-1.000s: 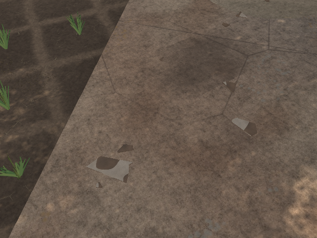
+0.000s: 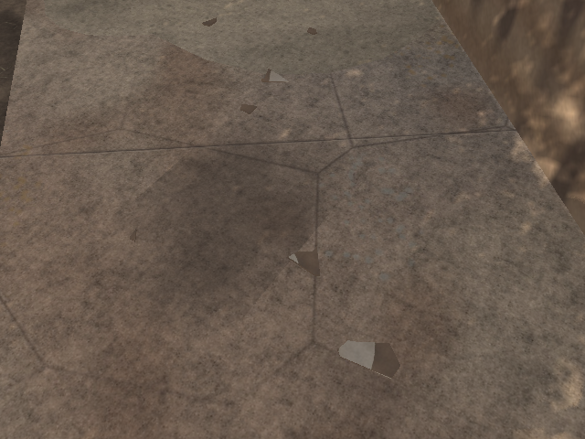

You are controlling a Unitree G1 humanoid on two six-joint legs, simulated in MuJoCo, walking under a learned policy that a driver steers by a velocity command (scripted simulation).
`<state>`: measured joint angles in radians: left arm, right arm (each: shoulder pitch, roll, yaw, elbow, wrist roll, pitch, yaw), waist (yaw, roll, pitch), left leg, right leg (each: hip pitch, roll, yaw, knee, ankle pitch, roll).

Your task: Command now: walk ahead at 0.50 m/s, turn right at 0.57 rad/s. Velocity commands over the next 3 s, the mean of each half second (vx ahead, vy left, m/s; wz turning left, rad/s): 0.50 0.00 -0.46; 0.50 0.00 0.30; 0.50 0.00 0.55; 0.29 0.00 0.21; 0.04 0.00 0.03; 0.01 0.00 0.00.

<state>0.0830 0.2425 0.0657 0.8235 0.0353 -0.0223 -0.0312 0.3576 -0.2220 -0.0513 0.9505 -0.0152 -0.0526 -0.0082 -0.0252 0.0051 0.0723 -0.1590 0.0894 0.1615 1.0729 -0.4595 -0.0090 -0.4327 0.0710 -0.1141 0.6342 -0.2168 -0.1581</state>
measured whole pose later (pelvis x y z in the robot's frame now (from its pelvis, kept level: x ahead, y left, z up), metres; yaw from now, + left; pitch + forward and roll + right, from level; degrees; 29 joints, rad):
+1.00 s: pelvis +0.54 -0.05 +0.01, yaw +0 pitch +2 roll +1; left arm 0.01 0.24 0.00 0.71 0.04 -0.08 -0.01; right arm 0.46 -0.26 -0.08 0.89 -0.01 -0.05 0.01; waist -0.10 -0.01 0.02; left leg -0.07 -0.11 -0.18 0.49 -0.42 0.05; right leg -0.43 0.00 0.02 0.49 -0.10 0.00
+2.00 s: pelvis +0.98 +0.06 +0.02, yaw +23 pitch -1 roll +2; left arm 0.20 0.21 0.02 0.87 0.03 -0.02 0.02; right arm 0.31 -0.23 -0.02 0.93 -0.01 -0.04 -0.02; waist -0.03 -0.03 0.06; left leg -0.03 -0.12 0.02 0.38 -0.33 0.09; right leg -0.39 -0.02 -0.05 0.55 -0.10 -0.04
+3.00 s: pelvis +1.02 +0.11 +0.03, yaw +22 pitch -2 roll +0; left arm 0.28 0.15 0.00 1.17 0.01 0.01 0.04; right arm 0.32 -0.14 0.01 1.15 -0.01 -0.02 -0.05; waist 0.01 -0.01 0.02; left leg -0.06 -0.05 0.00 0.37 -0.28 0.05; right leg -0.21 -0.01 -0.02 0.41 -0.18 0.00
